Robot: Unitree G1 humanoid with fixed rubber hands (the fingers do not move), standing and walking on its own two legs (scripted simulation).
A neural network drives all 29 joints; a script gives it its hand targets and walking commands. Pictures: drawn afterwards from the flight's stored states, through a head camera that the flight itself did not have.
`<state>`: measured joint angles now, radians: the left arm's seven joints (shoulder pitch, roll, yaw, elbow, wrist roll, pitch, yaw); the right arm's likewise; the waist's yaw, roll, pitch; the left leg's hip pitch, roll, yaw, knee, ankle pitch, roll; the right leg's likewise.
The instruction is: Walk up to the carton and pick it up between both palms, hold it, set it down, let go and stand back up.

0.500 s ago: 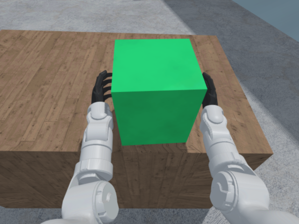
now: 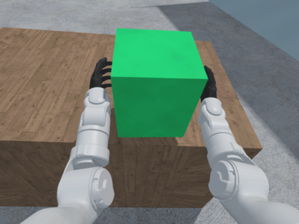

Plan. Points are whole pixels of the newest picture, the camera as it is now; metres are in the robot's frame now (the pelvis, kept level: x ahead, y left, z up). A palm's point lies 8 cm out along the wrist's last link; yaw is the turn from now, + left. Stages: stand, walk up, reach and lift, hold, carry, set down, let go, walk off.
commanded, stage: reach and lift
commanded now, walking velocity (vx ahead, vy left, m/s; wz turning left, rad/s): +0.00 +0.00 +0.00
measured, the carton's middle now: (152, 87) +0.46 +0.01 +0.12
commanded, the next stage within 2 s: none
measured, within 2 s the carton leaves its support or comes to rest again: neither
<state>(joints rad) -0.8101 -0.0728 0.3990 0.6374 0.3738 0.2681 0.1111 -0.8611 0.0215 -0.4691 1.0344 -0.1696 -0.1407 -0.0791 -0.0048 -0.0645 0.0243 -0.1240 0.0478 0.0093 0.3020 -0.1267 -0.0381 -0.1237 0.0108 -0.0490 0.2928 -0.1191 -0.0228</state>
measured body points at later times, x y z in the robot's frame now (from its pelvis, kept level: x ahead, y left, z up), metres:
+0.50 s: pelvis +0.03 +0.01 +0.00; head -0.02 +0.04 +0.44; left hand +0.42 +0.17 +0.21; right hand +0.43 -0.13 +0.22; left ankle +0.03 +0.14 -0.75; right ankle +0.03 -0.10 -0.75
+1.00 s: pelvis +0.00 +0.02 +0.00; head -0.07 +0.04 +0.44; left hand +0.39 +0.16 +0.25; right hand +0.39 -0.13 +0.26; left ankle +0.03 +0.14 -0.75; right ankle +0.03 -0.10 -0.75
